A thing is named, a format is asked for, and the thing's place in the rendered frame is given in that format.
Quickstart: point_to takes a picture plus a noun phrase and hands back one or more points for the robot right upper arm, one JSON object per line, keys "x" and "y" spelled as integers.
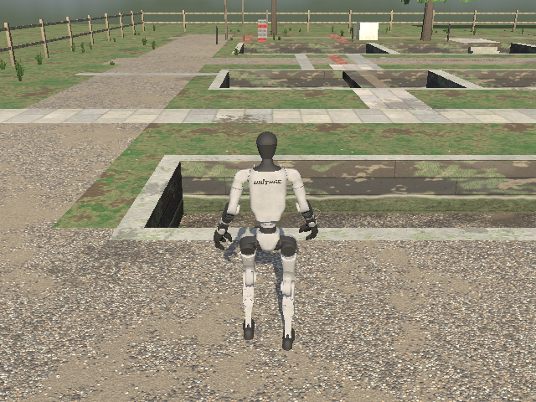
{"x": 298, "y": 188}

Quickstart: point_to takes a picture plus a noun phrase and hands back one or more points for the right robot forearm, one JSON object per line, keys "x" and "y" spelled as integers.
{"x": 309, "y": 216}

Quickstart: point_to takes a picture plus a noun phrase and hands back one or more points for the right robot hand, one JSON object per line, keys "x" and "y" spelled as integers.
{"x": 306, "y": 228}

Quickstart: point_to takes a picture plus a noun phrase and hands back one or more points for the robot right thigh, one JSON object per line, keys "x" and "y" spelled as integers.
{"x": 288, "y": 260}

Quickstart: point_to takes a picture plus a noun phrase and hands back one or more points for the right robot foot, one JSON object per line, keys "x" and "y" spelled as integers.
{"x": 287, "y": 342}

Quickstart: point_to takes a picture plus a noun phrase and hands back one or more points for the left robot forearm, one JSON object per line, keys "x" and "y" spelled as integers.
{"x": 225, "y": 221}

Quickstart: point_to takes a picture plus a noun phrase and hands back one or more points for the left robot hand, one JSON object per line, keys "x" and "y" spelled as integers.
{"x": 219, "y": 237}

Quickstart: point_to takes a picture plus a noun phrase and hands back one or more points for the robot left upper arm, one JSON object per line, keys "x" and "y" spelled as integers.
{"x": 236, "y": 191}

